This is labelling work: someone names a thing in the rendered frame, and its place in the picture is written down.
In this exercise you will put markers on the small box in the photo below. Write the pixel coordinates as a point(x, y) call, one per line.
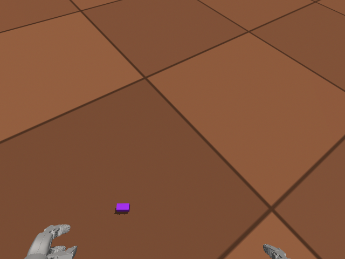
point(123, 207)

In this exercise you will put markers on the right robot hand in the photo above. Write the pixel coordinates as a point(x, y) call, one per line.
point(273, 252)

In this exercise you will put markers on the left robot hand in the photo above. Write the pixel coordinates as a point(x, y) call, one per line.
point(42, 243)

